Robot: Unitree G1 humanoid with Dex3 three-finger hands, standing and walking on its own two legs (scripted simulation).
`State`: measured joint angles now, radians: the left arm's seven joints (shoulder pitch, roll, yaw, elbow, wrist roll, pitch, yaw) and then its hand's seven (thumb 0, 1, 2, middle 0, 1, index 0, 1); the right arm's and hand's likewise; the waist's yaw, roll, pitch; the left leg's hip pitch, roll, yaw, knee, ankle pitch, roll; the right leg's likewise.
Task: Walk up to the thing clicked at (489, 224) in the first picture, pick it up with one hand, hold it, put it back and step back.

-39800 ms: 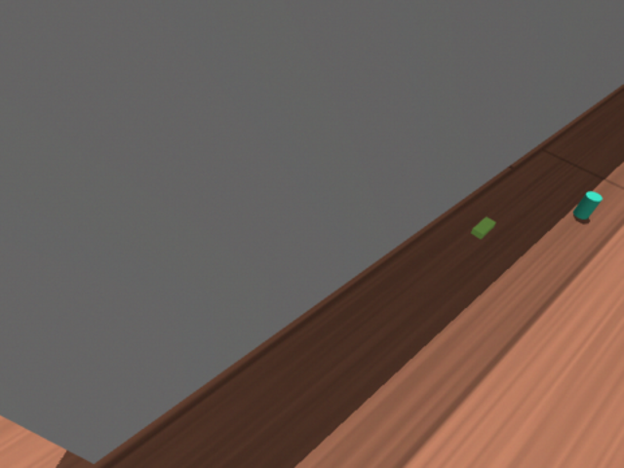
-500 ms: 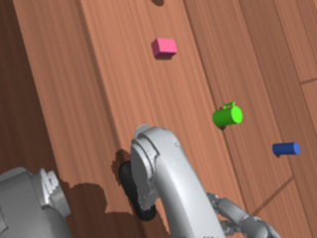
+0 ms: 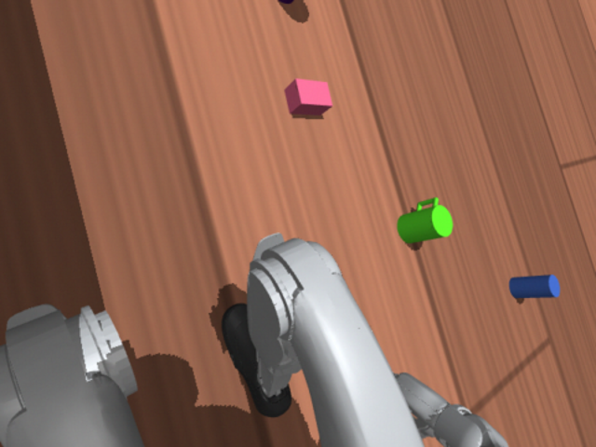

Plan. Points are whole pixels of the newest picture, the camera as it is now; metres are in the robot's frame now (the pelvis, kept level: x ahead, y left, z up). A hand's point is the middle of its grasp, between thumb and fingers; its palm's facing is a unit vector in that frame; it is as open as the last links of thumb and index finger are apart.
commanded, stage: close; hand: left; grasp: from above
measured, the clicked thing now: out of the picture +0.42 +0.34 -0.29
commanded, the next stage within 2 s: settle in 0.34 s
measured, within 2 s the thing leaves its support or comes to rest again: rests again in 0.84 s
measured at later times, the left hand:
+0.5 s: hand out of the picture +0.42 +0.32 -0.25, palm faces -0.44 -0.14 -0.89, open 8.0 cm
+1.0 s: hand out of the picture +0.42 +0.36 -0.20, palm faces -0.41 -0.12 -0.91, open 7.0 cm
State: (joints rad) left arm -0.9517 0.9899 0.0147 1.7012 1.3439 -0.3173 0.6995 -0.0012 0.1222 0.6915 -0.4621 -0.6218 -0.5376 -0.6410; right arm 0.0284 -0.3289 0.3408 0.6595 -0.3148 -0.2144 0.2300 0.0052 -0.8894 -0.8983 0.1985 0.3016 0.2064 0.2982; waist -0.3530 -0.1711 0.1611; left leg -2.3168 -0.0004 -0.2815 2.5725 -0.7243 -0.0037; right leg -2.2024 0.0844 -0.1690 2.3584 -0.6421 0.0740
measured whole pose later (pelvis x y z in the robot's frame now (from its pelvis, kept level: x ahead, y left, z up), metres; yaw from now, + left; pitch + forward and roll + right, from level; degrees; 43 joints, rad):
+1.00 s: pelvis +0.01 +0.00 +0.00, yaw +2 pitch +31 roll -14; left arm -0.85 0.87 0.13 1.40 1.30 -0.26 0.46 -0.01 0.44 0.33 -0.82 -0.39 -0.87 -0.37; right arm 0.15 -0.34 0.14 0.70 -0.22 -0.14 0.24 0.01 -0.91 -0.90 0.20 0.30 0.21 0.30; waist -0.27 -0.06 0.02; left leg -2.37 -0.02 -0.23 2.54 -0.72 0.00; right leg -2.26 0.05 -0.13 2.37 -0.68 0.05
